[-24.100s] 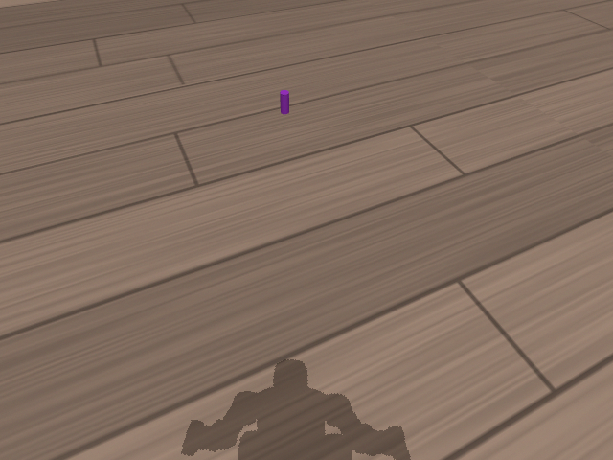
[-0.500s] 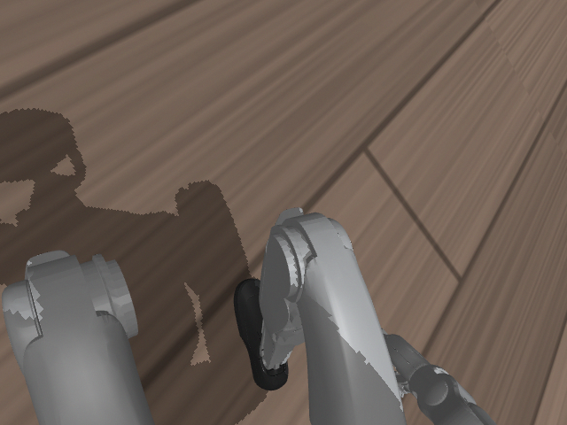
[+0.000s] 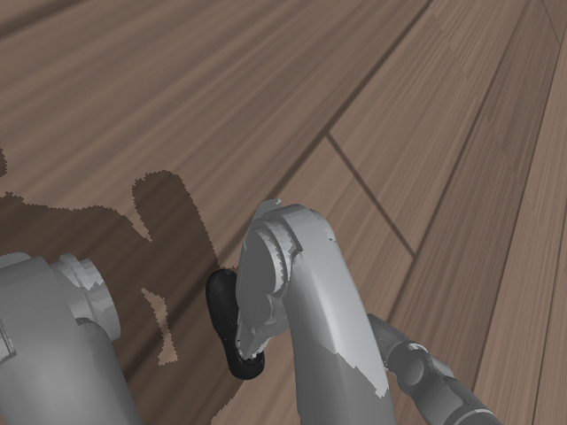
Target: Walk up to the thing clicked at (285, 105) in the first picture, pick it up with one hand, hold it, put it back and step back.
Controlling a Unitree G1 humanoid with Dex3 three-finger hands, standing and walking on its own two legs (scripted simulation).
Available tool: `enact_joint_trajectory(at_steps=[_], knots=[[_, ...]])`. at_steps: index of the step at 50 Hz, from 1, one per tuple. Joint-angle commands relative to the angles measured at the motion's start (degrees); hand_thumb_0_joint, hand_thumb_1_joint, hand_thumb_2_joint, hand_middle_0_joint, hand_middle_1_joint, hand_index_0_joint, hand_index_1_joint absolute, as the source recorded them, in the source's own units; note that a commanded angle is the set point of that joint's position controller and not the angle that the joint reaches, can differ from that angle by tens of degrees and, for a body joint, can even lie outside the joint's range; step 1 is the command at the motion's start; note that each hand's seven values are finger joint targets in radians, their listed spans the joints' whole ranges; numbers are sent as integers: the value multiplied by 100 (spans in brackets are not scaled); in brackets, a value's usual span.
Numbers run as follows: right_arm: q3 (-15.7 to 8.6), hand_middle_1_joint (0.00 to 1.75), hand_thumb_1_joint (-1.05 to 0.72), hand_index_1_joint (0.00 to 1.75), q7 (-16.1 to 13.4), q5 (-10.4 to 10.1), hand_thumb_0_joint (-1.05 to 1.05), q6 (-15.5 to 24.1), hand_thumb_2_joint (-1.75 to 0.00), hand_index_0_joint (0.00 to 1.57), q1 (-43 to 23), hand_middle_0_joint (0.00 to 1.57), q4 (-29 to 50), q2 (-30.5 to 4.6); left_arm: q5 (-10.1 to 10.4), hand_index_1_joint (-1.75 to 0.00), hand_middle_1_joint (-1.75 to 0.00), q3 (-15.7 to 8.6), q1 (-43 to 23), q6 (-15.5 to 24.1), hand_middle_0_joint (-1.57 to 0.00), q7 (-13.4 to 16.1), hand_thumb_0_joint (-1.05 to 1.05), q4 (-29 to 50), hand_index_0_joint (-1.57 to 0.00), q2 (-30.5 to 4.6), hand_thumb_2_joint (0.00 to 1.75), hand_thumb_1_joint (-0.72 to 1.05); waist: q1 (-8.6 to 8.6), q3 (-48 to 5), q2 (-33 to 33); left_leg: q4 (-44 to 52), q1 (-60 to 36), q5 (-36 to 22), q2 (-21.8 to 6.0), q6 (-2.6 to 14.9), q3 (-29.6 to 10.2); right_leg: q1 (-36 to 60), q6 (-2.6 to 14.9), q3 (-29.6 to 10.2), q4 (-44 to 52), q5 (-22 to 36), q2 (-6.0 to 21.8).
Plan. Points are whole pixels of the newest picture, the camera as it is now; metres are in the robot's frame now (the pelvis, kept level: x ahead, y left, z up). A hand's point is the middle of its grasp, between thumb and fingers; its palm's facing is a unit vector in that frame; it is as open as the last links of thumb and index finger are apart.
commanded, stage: lower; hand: left
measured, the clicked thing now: out of the picture +0.45 +0.31 -0.23
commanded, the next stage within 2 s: loosen in 0.24 s
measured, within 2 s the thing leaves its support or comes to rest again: neither
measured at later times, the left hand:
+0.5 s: hand out of the picture +0.45 +0.32 -0.18, palm faces +0.46 -0.89 -0.03, open 7.6 cm
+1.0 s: hand out of the picture +0.46 +0.32 -0.18, palm faces +0.46 -0.89 -0.02, open 13.9 cm
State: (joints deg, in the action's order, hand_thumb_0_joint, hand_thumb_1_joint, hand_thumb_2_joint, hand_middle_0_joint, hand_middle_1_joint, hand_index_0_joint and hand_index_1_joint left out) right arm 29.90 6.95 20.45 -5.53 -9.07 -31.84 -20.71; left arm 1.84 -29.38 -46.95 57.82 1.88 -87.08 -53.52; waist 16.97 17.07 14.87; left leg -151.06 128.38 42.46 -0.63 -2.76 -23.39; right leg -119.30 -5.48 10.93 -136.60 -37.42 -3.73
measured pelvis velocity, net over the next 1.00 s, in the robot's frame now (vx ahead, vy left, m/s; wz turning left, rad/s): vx -0.01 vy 0.01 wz -0.02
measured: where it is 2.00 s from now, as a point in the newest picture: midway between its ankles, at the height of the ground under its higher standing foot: (165, 384)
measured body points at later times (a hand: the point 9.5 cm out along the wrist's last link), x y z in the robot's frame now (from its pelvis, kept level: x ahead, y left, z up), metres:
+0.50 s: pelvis -0.01 +0.00 +0.00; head +0.25 +0.20 +0.32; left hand +0.42 +0.36 -0.18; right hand +0.16 -0.25 -0.03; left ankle +0.07 +0.13 -0.26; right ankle +0.13 -0.14 -0.26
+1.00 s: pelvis -0.01 +0.01 +0.01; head +0.24 +0.20 +0.32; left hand +0.43 +0.36 -0.17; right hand +0.16 -0.24 -0.03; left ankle +0.07 +0.13 -0.26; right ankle +0.13 -0.14 -0.26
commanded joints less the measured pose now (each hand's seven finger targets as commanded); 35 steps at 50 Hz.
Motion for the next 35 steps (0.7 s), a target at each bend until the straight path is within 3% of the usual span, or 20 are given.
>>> enact_joint_trajectory(at_steps=[1, 7, 17, 20, 25, 26, 27, 30, 35], knots=[[-570, 30, -91, 30, -101, 50, 0, -113, -90, 20, 368, 20, 5, -2063, 25, -141, -142, -60, -1454, 613, -129, 84, 0, 912, -130, -1004, 128, 32, 791, -3513, -3567, 1770, -2659, -1420, -450, 82, 703, 1801, 487, 853, 852, 1568, -200], [-530, 30, -90, 30, -110, 95, 0, -151, -90, 20, 264, 20, 20, -2144, -23, -142, -142, -41, -1439, 712, -130, 160, 0, 743, -132, -1008, 128, 31, 943, -3322, -3629, 1887, -2799, -1417, -491, 29, 551, 1702, 479, 957, 818, 1556, -198], [-488, 30, -90, 30, -119, 138, 0, -150, -90, 20, 90, 20, 37, -2102, -48, -141, -140, 4, -1304, 794, -131, 179, 0, 511, -131, -1039, 126, 24, 916, -3154, -3510, 1884, -2615, -1181, -470, 65, 558, 1642, 493, 927, 913, 1412, -235], [-488, 30, -92, 30, -130, 154, 0, -135, -89, 20, 56, 20, 35, -2113, -17, -119, -121, -10, -1349, 824, -119, 175, 0, 547, -123, -1007, 102, 12, 943, -3153, -3505, 1861, -2620, -1189, -466, 75, 576, 1647, 486, 924, 948, 1430, -240], [-497, 30, -92, 30, -134, 157, 0, -133, -89, 20, 49, 20, 5, -2090, -27, -97, -100, -14, -1288, 840, -108, 172, 0, 525, -111, -1014, 69, -12, 903, -3147, -3447, 1857, -2605, -1172, -471, 90, 588, 1681, 487, 908, 984, 1433, -243], [-491, 30, -92, 30, -137, 160, 0, -126, -90, 20, 62, 20, 0, -2112, -30, -92, -93, 3, -1336, 848, -100, 167, 0, 516, -103, -1036, 69, -18, 955, -3187, -3492, 1862, -2619, -1161, -468, 84, 566, 1685, 485, 928, 975, 1428, -246], [-495, 30, -91, 30, -129, 168, 0, -133, -90, 20, 41, 20, 1, -2118, -51, -100, -101, 34, -1353, 856, -108, 164, 0, 496, -110, -1009, 77, -10, 968, -3154, -3512, 1875, -2605, -1145, -465, 80, 561, 1644, 490, 936, 959, 1417, -240], [-508, 30, -91, 30, -137, 164, 0, -153, -89, 20, 78, 20, -18, -2122, -64, -76, -77, 2, -1326, 846, -84, 181, 0, 467, -86, -1015, 55, -23, 952, -3175, -3515, 1908, -2706, -1300, -474, 64, 539, 1659, 496, 933, 945, 1508, -228], [-500, 30, -91, 30, -126, 156, 0, -177, -89, 20, 69, 20, 1, -2091, -47, -60, -60, -22, -1330, 817, -71, 199, 0, 361, -71, -1025, 39, -41, 923, -3131, -3443, 1911, -2565, -1140, -456, 90, 570, 1653, 506, 929, 1005, 1383, -243]])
